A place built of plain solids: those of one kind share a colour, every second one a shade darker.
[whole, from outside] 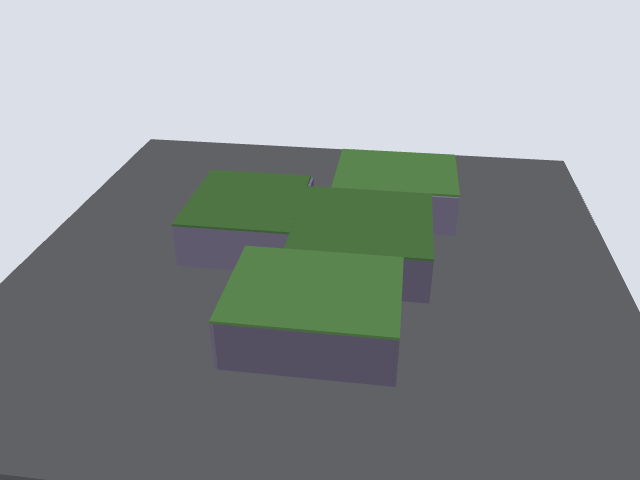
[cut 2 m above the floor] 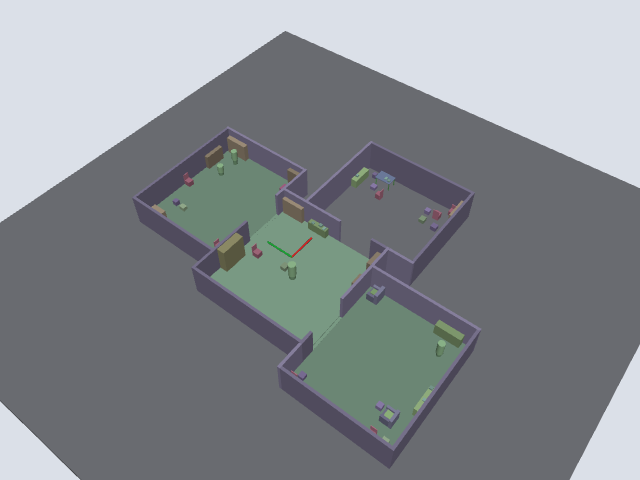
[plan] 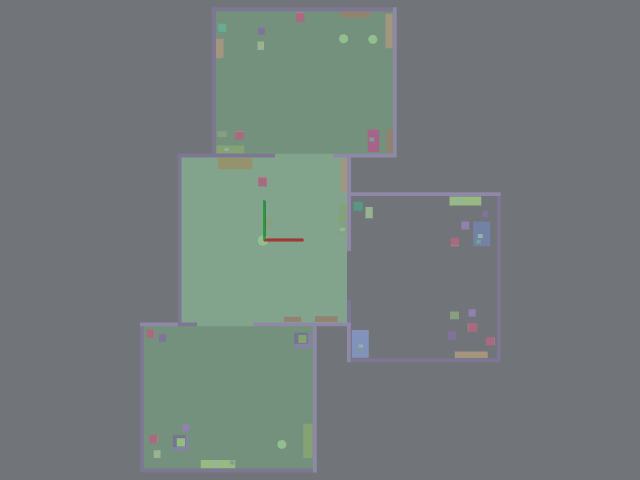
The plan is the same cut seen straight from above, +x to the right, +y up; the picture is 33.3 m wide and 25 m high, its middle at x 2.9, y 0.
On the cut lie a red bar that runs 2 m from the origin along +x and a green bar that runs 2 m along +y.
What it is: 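A storey of a house; a hub and three side rooms behind broad openings; the side rooms' floors lie 0.53 m, 0.056 m and not at all below the hub's; a bare drop, one riser, a flush line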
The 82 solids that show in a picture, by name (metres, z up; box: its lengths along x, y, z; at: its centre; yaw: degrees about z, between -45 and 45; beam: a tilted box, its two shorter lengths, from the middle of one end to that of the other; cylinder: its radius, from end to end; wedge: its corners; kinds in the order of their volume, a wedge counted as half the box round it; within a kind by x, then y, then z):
{
 "floor_1": {"box": [2.94, 0.2, 0.52], "at": [-2.04, -4.4, 0.21]},
 "floor_2": {"box": [8.81, 7.41, 0.52], "at": [-1.87, -8.2, 0.21]},
 "floor_3": {"box": [8.62, 8.59, 0.58], "at": [0.0, 0.0, 0.24]},
 "floor_4": {"box": [3.01, 0.2, 0.58], "at": [2.07, 4.4, 0.24]},
 "floor_5": {"box": [9.24, 7.42, 0.58], "at": [2.08, 8.21, 0.24]},
 "wall_1": {"box": [0.2, 7.61, 3.09], "at": [-6.38, -8.3, 1.5]},
 "wall_2": {"box": [1.97, 0.2, 3.09], "at": [-5.49, -4.4, 1.5]},
 "wall_3": {"box": [0.2, 8.59, 3.09], "at": [-4.41, 0.0, 1.5]},
 "wall_4": {"box": [1.0, 0.2, 3.09], "at": [-4.01, -4.4, 1.5]},
 "wall_5": {"box": [0.2, 7.62, 3.09], "at": [-2.64, 8.31, 1.5]},
 "wall_6": {"box": [5.07, 0.2, 3.09], "at": [-1.98, 4.4, 1.5]},
 "wall_7": {"box": [8.81, 0.2, 3.09], "at": [-1.87, -12.01, 1.5]},
 "wall_8": {"box": [5.08, 0.2, 3.09], "at": [1.97, -4.4, 1.5]},
 "wall_9": {"box": [9.24, 0.2, 3.09], "at": [2.08, 12.02, 1.5]},
 "wall_10": {"box": [0.2, 7.61, 3.09], "at": [2.64, -8.3, 1.5]},
 "wall_11": {"box": [0.94, 0.2, 3.09], "at": [4.04, 4.4, 1.5]},
 "wall_12": {"box": [0.2, 1.87, 3.09], "at": [4.41, -5.43, 1.5]},
 "wall_13": {"box": [0.2, 1.19, 3.09], "at": [4.41, -3.7, 1.5]},
 "wall_14": {"box": [0.2, 4.87, 3.09], "at": [4.41, 1.86, 1.5]},
 "wall_15": {"box": [2.39, 0.2, 3.09], "at": [5.71, 4.4, 1.5]},
 "wall_16": {"box": [0.2, 7.62, 3.09], "at": [6.8, 8.31, 1.5]},
 "wall_17": {"box": [7.81, 0.2, 3.09], "at": [8.41, -6.27, 1.5]},
 "wall_18": {"box": [7.81, 0.2, 3.09], "at": [8.41, 2.39, 1.5]},
 "wall_19": {"box": [0.2, 8.46, 3.09], "at": [12.22, -1.94, 1.5]},
 "roof_1": {"box": [9.21, 7.61, 0.16], "at": [-1.87, -8.3, 3.12]},
 "roof_2": {"box": [9.02, 8.99, 0.16], "at": [0.0, 0.0, 3.12]},
 "roof_3": {"box": [9.64, 7.62, 0.16], "at": [2.08, 8.31, 3.12]},
 "roof_4": {"box": [7.81, 8.86, 0.16], "at": [8.41, -1.94, 3.12]},
 "case_1": {"box": [0.39, 1.03, 1.88], "at": [-2.32, 9.97, 1.47]},
 "case_2": {"box": [0.9, 0.28, 1.61], "at": [1.46, -4.14, 1.33]},
 "case_3": {"box": [1.18, 0.3, 1.95], "at": [3.23, -4.12, 1.5]},
 "case_4": {"box": [0.29, 1.74, 1.41], "at": [4.14, 3.35, 1.23]},
 "case_5": {"box": [1.58, 0.31, 1.16], "at": [4.75, 11.74, 1.11]},
 "case_6": {"box": [0.37, 1.8, 1.42], "at": [6.49, 10.89, 1.24]},
 "case_7": {"box": [0.31, 1.19, 1.52], "at": [6.52, 5.16, 1.29]},
 "case_8": {"box": [1.72, 0.35, 1.98], "at": [10.78, -5.97, 0.94]},
 "sideboard_1": {"box": [1.8, 0.44, 0.8], "at": [-2.41, -11.67, 0.87]},
 "sideboard_2": {"box": [1.45, 0.4, 0.72], "at": [-1.77, 4.72, 0.89]},
 "sideboard_3": {"box": [0.49, 1.8, 0.89], "at": [2.27, -10.46, 0.92]},
 "sideboard_4": {"box": [0.4, 1.51, 0.72], "at": [4.09, 1.08, 0.89]},
 "sideboard_5": {"box": [1.66, 0.47, 0.77], "at": [10.47, 2.03, 0.33]},
 "wardrobe_1": {"box": [1.81, 0.6, 1.96], "at": [-1.51, 3.98, 1.51]},
 "armchair_1": {"box": [0.16, 0.62, 0.66], "at": [-4.68, -10.48, 0.8]},
 "armchair_2": {"box": [0.84, 0.19, 0.87], "at": [-4.35, -10.88, 0.91]},
 "armchair_3": {"box": [0.51, 0.62, 0.44], "at": [-4.35, -10.48, 0.69]},
 "armchair_4": {"box": [0.16, 0.62, 0.66], "at": [-4.01, -10.48, 0.8]},
 "armchair_5": {"box": [0.19, 0.57, 0.58], "at": [1.64, -5.12, 0.76]},
 "armchair_6": {"box": [0.93, 0.25, 0.92], "at": [2.0, -5.52, 0.93]},
 "armchair_7": {"box": [0.55, 0.57, 0.44], "at": [2.0, -5.12, 0.69]},
 "armchair_8": {"box": [0.19, 0.57, 0.58], "at": [2.37, -5.12, 0.76]},
 "chair_1": {"box": [0.4, 0.44, 0.46], "at": [-5.95, -4.87, 0.7]},
 "chair_2": {"box": [0.4, 0.44, 0.4], "at": [-5.8, -10.37, 0.67]},
 "chair_3": {"box": [0.45, 0.4, 0.47], "at": [-1.29, 5.43, 0.76]},
 "chair_4": {"box": [0.45, 0.46, 0.42], "at": [-0.1, 3.02, 0.74]},
 "chair_5": {"box": [0.44, 0.45, 0.42], "at": [1.87, 11.59, 0.74]},
 "chair_6": {"box": [0.43, 0.39, 0.48], "at": [9.93, -0.08, 0.19]},
 "chair_7": {"box": [0.042, 0.46, 0.95], "at": [10.61, -4.56, 0.42]},
 "chair_8": {"box": [0.46, 0.46, 0.5], "at": [10.86, -4.56, 0.2]},
 "chair_9": {"box": [0.42, 0.43, 0.45], "at": [11.76, -5.28, 0.18]},
 "bush_1": {"cylinder": 0.27, "from": [-0.07, -0.03, 0.87], "to": [-0.07, -0.03, 1.91]},
 "bush_2": {"cylinder": 0.23, "from": [0.91, -10.65, 0.8], "to": [0.91, -10.65, 1.8]},
 "bush_3": {"cylinder": 0.24, "from": [4.13, 10.49, 0.83], "to": [4.13, 10.49, 1.41]},
 "bush_4": {"cylinder": 0.23, "from": [5.65, 10.45, 1.0], "to": [5.65, 10.45, 1.79]},
 "toybox_1": {"box": [0.36, 0.4, 0.28], "at": [-5.58, -11.15, 0.61]},
 "toybox_2": {"box": [0.49, 0.31, 0.29], "at": [-2.2, 5.52, 0.67]},
 "toybox_3": {"box": [0.35, 0.45, 0.31], "at": [-0.19, 10.12, 0.69]},
 "toybox_4": {"box": [0.47, 0.4, 0.33], "at": [0.19, 0.85, 0.69]},
 "toybox_5": {"box": [0.38, 0.59, 0.42], "at": [5.45, 1.43, 0.16]},
 "toybox_6": {"box": [0.47, 0.4, 0.36], "at": [9.9, -3.93, 0.13]},
 "basket_1": {"box": [0.39, 0.39, 0.3], "at": [-5.3, -5.12, 0.62]},
 "basket_2": {"box": [0.37, 0.37, 0.36], "at": [-4.08, -9.77, 0.65]},
 "basket_3": {"box": [0.36, 0.36, 0.39], "at": [-0.15, 10.88, 0.72]},
 "basket_4": {"box": [0.43, 0.43, 0.4], "at": [9.78, -4.98, 0.15]},
 "basket_5": {"box": [0.42, 0.42, 0.34], "at": [10.47, 0.75, 0.12]},
 "basket_6": {"box": [0.38, 0.38, 0.4], "at": [10.82, -3.79, 0.15]},
 "lowtable_1": {"box": [0.59, 1.17, 0.43], "at": [5.69, 5.16, 0.74]},
 "pouf_1": {"box": [0.43, 0.43, 0.46], "at": [-2.19, 11.05, 0.76]},
 "pouf_2": {"box": [0.48, 0.48, 0.41], "at": [4.89, 1.76, 0.16]},
 "table_1": {"box": [0.88, 1.45, 0.04], "at": [5.0, -5.41, 0.71]},
 "table_2": {"box": [0.89, 1.29, 0.04], "at": [11.32, 0.32, 0.73]},
 "cushion_1": {"box": [0.44, 0.44, 0.14], "at": [-4.34, -10.54, 0.98]},
 "cushion_2": {"box": [0.41, 0.41, 0.12], "at": [1.99, -5.16, 0.97]}
}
